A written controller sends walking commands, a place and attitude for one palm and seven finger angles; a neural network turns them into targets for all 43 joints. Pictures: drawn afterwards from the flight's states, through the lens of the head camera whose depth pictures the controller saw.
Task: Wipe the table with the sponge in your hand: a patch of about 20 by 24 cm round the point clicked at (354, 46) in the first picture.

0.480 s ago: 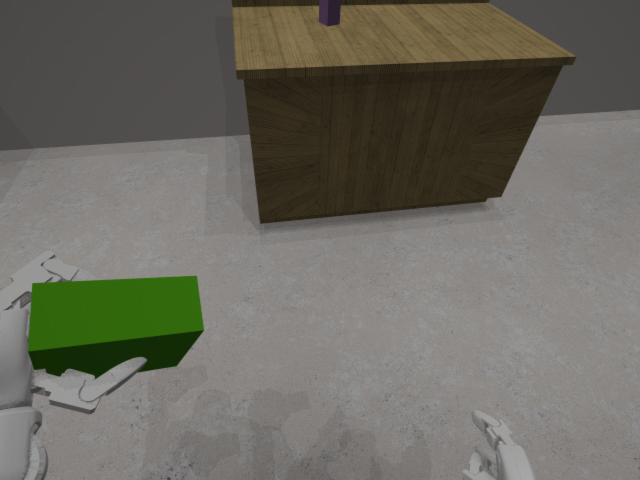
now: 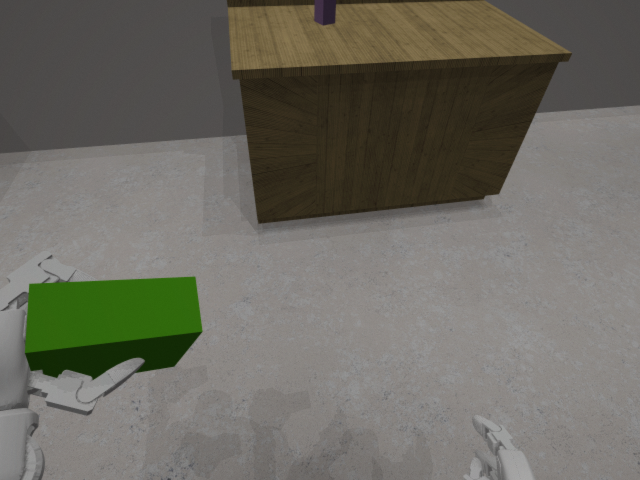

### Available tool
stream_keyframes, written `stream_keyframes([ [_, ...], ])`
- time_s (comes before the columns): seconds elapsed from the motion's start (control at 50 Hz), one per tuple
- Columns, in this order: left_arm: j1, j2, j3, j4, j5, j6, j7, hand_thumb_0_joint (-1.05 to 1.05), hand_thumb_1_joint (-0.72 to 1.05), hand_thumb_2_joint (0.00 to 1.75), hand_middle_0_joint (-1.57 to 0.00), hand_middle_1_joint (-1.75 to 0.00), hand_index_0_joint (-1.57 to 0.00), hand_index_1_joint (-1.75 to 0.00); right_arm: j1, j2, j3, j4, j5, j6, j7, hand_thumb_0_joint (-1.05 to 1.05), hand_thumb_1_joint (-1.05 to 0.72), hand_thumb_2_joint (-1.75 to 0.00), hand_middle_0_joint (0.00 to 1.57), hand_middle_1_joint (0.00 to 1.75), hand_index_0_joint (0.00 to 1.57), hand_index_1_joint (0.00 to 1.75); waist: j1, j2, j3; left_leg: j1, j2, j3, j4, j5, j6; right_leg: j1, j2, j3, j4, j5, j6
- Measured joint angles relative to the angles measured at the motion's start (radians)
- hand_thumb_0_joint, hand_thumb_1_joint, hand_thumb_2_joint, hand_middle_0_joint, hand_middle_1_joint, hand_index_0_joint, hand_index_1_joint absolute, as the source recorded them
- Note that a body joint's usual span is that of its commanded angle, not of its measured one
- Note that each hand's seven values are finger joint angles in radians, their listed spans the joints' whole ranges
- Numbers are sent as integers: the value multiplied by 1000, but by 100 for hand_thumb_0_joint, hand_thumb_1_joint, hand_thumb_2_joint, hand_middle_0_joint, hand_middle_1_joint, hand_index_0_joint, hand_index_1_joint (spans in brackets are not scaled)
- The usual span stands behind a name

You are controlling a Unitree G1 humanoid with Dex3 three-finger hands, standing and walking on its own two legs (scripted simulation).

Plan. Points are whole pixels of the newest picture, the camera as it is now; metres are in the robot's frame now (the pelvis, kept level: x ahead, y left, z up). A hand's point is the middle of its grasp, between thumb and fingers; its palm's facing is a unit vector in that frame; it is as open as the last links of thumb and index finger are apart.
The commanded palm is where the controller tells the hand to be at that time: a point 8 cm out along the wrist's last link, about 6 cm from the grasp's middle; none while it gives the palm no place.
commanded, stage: walk to a spot facing it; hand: left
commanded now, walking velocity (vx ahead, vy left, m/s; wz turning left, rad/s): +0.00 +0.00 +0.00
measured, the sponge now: (140, 330) +0.23 +0.20 +0.14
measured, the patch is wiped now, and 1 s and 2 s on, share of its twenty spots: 0.00 0.00 0.00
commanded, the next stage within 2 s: none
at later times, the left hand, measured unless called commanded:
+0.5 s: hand (171, 272) +0.28 +0.18 +0.16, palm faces +0.36 -0.85 -0.38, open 9.8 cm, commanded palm +0.23 +0.23 +0.18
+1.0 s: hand (280, 174) +0.46 +0.09 +0.16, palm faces +0.24 -0.83 -0.51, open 9.8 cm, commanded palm +0.40 +0.15 +0.18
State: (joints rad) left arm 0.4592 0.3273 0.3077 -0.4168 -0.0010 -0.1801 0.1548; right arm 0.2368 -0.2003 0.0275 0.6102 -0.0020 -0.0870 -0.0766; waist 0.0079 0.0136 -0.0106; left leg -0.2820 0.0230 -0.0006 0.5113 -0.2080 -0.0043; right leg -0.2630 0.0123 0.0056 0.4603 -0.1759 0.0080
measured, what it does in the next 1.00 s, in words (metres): walks ahead: left foot, then right foot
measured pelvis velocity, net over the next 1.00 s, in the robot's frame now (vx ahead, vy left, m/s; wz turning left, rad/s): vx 0.19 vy -0.10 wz -0.19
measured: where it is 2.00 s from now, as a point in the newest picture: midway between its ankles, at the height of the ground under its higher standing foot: (388, 416)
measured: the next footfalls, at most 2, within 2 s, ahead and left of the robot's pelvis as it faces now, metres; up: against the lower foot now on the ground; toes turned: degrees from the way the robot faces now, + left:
left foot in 0.64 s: +0.19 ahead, +0.09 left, +0.00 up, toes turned +3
right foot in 0.96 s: +0.26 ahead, -0.21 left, +0.00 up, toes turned -22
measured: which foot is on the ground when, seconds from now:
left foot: down 0.00-0.36, up 0.38-0.62, down 0.64-0.96, up 0.98-1.00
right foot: down 0.00-0.64, up 0.66-0.94, down 0.96-1.00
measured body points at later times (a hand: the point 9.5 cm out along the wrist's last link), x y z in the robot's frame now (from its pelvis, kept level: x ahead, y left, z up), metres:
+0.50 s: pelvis +0.06 -0.04 +0.00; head +0.05 -0.04 +0.45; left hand +0.26 +0.23 +0.18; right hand +0.18 -0.28 -0.10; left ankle +0.06 +0.10 -0.69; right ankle +0.04 -0.12 -0.74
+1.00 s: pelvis +0.19 -0.10 -0.02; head +0.22 -0.12 +0.43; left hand +0.44 +0.13 +0.19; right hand +0.30 -0.32 -0.13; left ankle +0.15 +0.08 -0.72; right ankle +0.22 -0.20 -0.74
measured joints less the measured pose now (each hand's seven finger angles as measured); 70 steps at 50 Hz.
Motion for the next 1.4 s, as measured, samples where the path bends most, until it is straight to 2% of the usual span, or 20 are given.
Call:
stream_keyframes([
  [0.12, 7, 0, 1, 1, 2, 1, 3, 0, -46, 97, -79, -132, -79, -132, 0, -2, 0, 2, -5, 2, 0, 1, -91, -90, 21, 30, 20, 30, 8, -3, -9, -6, 4, 12, 17, -21, 2, -15, 4, 11, 25, -19, -5],
  [0.2, 6, -8, 4, 0, 7, 11, 12, 0, -46, 97, -79, -132, -79, -132, 6, -1, 1, 0, -11, 10, -12, 1, -91, -90, 21, 30, 20, 30, 8, -2, -23, -12, 14, 26, 46, -76, 10, -40, 13, 20, 96, -146, -22],
  [0.32, -10, 5, 25, 12, 14, 12, 16, 0, -46, 98, -79, -132, -79, -132, 13, 19, 6, 1, -15, 8, -12, 1, -91, -90, 21, 30, 20, 30, -2, 11, -22, -7, 52, 35, 119, -109, -15, -44, 16, -41, 177, -200, -33],
  [0.38, -22, 6, 10, 11, 18, 13, 8, 0, -46, 98, -79, -132, -79, -132, 27, 17, 4, 10, -13, 14, -2, 1, -91, -90, 21, 30, 20, 30, -4, 14, -32, -40, 63, 34, 229, -224, -6, -44, 23, -55, 181, -118, -63],
  [0.46, -28, -17, -18, 4, 17, -6, 0, 0, -46, 98, -79, -132, -79, -132, 26, -7, -2, 50, -11, 29, 9, 1, -91, -90, 21, 30, 20, 30, -4, -5, -26, -134, 37, 36, 469, -260, -14, -8, 15, -48, 148, -154, -74],
  [0.52, 3, -1, -2, -21, 13, -25, -3, 0, -46, 98, -79, -132, -79, -132, 25, -17, -6, 47, -12, 41, 8, 1, -91, -90, 21, 30, 20, 30, -8, -29, -20, -144, 42, 73, 388, -223, -14, 31, 10, -29, 83, -135, -68],
  [0.62, 25, 29, 31, -61, -1, -37, 7, 0, -46, 98, -79, -132, -79, -132, 29, -37, -20, -1, -12, 37, -1, 1, -91, -90, 21, 30, 20, 30, -1, -39, -2, -45, 48, 135, 57, -94, 0, 69, 20, 0, 89, -174, -56],
  [0.68, 5, 38, 53, -50, -8, -37, 15, 0, -46, 98, -79, -132, -79, -132, -3, -25, -28, -11, -7, 32, -9, 1, -91, -90, 20, 30, 20, 30, 8, -63, 14, -11, 48, 176, 59, -30, 8, 13, 10, 17, 285, -269, -41],
  [0.74, -27, 30, 51, -8, 0, -17, 14, 0, -46, 98, -79, -132, -79, -133, -30, 7, -23, -8, -7, 14, -5, 1, -91, -90, 20, 30, 20, 30, -4, -53, 16, 20, 63, 193, 61, -74, 2, -105, -10, -25, 547, -300, -24],
  [0.78, -31, 25, 42, -18, 6, -4, 11, 0, -46, 98, -79, -132, -79, -133, -33, 29, -13, -8, -7, 0, 2, 1, -91, -90, 20, 30, 20, 30, -7, -40, 18, 48, 80, 199, 32, -77, -7, -168, -35, -58, 593, -270, -12],
  [0.86, 3, 24, 32, -70, 9, -8, 4, 0, -46, 98, -79, -132, -79, -133, -16, 61, 9, -17, -9, -15, 13, 1, -91, -90, 21, 30, 20, 30, -7, -10, 29, 106, 121, 217, -20, -84, -38, -209, -83, -120, 447, -198, 5],
  [0.92, 16, 41, 44, -76, 5, -19, -1, 0, -46, 98, -79, -132, -79, -133, 3, 72, 13, -20, -10, -15, 14, 1, -91, -90, 21, 30, 20, 30, -10, 19, 44, 134, 156, 216, -9, -117, -65, -170, -87, -161, 279, -156, 10],
  [0.96, 9, 68, 59, -77, 2, -17, -3, 0, -46, 98, -79, -132, -79, -133, 18, 71, 12, -24, -6, -9, 13, 1, -90, -90, 21, 30, 20, 30, -15, 29, 53, 117, 180, 199, 77, -178, -64, -110, -75, -184, 160, -124, 2],
  [1.0, -27, 72, 63, -72, 5, -15, -6, 0, -46, 98, -79, -132, -79, -133, 1, 53, 1, -3, 1, 6, 15, 1, -90, -90, 21, 30, 21, 30, -13, 39, 76, 23, 191, 140, 311, -255, -24, -118, -69, -198, 206, -92, -51],
  [1.06, -38, 34, 58, -69, -5, -14, -13, 0, -46, 98, -79, -132, -79, -133, -50, 7, -21, 53, 3, 40, 27, 1, -91, -90, 21, 30, 20, 30, -10, 38, 108, -140, 118, 43, 681, -264, -15, -99, -68, -190, 242, -153, -72],
  [1.12, 21, 15, 58, -92, -3, -26, -15, 0, -46, 98, -79, -132, -79, -133, -67, -27, -42, 60, 1, 63, 28, 1, -91, -90, 21, 30, 20, 30, -28, 35, 110, -270, 91, 40, 810, -195, -29, -40, -61, -192, 177, -152, -62],
  [1.2, 73, 36, 68, -127, -1, -43, -10, 0, -46, 98, -79, -132, -79, -133, -55, -47, -65, 32, -2, 74, 21, 1, -91, -90, 20, 30, 20, 30, -31, 4, 102, -332, 100, 90, 611, -118, -30, 38, -59, -194, 86, -146, -62],
  [1.32, 49, 57, 79, -154, -4, -49, 16, 0, -46, 98, -79, -132, -79, -133, -14, -50, -75, -16, -3, 56, 12, 1, -91, -90, 20, 30, 20, 30, -1, -49, 82, -223, 82, 179, 196, -47, -4, 133, -73, -189, 66, -210, -37],
  [1.38, 21, 49, 82, -163, -5, -51, 29, 0, -46, 98, -79, -132, -79, -133, -8, -52, -70, -46, -3, 43, 6, 1, -91, -90, 20, 30, 20, 30, 11, -53, 61, -110, 57, 202, 40, 51, 27, 123, -85, -175, 207, -302, -18],
  [1.4, -7, 51, 85, -151, -8, -55, 32, 0, -46, 98, -79, -132, -79, -133, -26, -40, -74, -45, -3, 38, 3, 1, -91, -90, 20, 30, 20, 30, 5, -61, 67, -116, 54, 203, 77, 82, 42, 87, -91, -152, 325, -333, -14],
])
